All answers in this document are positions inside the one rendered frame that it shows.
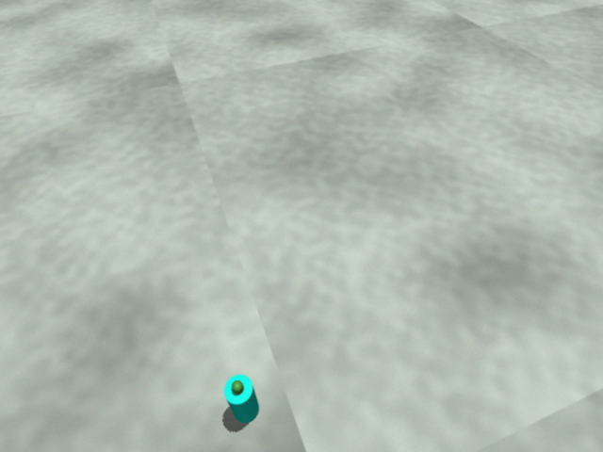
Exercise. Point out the bottle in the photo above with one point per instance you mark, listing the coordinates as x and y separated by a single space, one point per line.
241 398

